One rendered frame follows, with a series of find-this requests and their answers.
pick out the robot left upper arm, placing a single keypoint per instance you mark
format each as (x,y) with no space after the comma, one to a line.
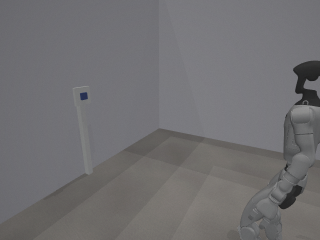
(302,120)

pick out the panel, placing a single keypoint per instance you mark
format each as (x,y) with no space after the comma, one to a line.
(83,127)

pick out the button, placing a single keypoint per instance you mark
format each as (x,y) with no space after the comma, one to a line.
(83,96)

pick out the left robot forearm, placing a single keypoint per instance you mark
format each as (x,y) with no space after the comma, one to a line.
(296,172)

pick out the left robot hand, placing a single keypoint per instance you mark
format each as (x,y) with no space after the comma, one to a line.
(267,208)

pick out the robot head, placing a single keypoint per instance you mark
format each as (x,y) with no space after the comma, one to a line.
(308,70)

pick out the robot right thigh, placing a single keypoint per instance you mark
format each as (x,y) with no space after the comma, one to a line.
(273,180)

